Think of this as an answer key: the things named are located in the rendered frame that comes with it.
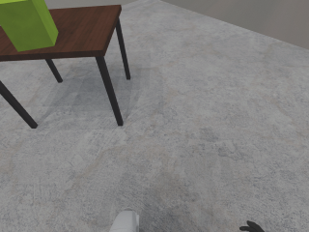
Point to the robot right hand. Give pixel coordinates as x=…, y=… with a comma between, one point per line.
x=253, y=227

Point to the table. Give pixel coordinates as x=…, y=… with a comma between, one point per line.
x=82, y=32

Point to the left robot thigh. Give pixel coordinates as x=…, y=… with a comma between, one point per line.
x=125, y=221

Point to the carton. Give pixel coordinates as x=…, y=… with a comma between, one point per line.
x=28, y=24

